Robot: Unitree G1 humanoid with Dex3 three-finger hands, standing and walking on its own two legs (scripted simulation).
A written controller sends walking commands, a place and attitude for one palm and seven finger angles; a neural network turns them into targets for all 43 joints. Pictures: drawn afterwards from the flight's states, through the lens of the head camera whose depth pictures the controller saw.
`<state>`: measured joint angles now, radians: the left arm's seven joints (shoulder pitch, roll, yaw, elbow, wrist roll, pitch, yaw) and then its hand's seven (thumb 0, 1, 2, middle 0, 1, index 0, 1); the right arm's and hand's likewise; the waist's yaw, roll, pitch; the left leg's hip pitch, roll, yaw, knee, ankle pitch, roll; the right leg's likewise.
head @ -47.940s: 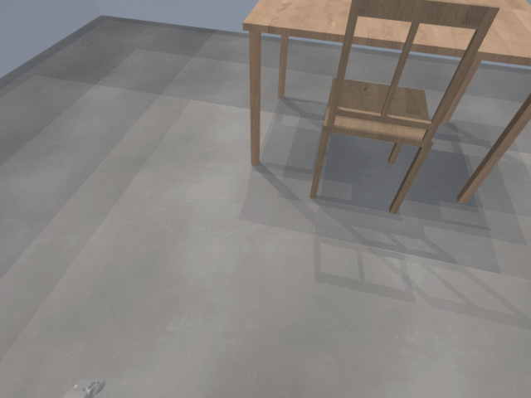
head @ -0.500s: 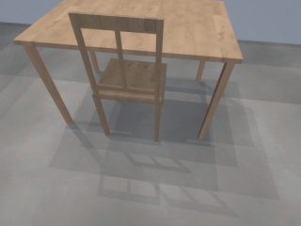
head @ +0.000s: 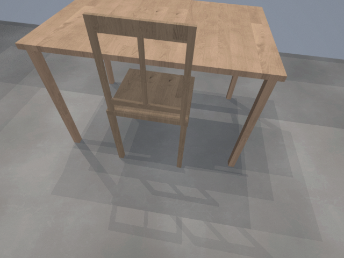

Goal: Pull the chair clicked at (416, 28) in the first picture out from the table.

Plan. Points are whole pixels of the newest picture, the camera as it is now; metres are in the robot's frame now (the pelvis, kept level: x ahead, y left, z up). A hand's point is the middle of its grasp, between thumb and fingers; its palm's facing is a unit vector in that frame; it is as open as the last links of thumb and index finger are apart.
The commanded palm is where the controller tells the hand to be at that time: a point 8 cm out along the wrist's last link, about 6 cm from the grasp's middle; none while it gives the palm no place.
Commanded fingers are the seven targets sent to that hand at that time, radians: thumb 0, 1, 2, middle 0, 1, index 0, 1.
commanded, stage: take the last steps up to it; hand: left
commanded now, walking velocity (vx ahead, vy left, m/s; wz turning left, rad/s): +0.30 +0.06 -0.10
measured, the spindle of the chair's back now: (143, 74) +0.82 +0.18 -0.06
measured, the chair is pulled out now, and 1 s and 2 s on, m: -0.10 -0.10 -0.10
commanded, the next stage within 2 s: come to a stop and stand still in 0.48 s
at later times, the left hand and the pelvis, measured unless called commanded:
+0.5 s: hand (128, 203) +0.29 +0.15 -0.15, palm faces -0.04 -0.97 -0.25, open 7.3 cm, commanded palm none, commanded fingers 0.00 0.90 0.90 -0.20 -0.30 -0.20 -0.30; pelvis +0.16 -0.03 -0.01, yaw -2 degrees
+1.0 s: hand (128, 207) +0.29 +0.15 -0.17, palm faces +0.03 -0.96 -0.29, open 7.3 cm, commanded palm none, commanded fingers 0.00 0.90 0.90 -0.20 -0.30 -0.20 -0.30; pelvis +0.25 -0.06 +0.00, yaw -2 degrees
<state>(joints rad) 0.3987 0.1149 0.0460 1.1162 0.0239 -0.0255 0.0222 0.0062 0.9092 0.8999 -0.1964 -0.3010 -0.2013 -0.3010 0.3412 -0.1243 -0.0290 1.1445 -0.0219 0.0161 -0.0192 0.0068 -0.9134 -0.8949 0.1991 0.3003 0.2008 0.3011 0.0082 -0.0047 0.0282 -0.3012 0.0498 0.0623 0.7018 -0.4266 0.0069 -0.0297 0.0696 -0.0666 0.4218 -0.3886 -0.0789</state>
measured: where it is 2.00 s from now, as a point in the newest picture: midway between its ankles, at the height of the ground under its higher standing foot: outside the picture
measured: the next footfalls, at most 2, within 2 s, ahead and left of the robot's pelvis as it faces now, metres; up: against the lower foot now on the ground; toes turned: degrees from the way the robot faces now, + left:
right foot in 0.44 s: +0.25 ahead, -0.14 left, +0.00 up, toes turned -5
left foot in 0.76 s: +0.32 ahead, +0.10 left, +0.00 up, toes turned +1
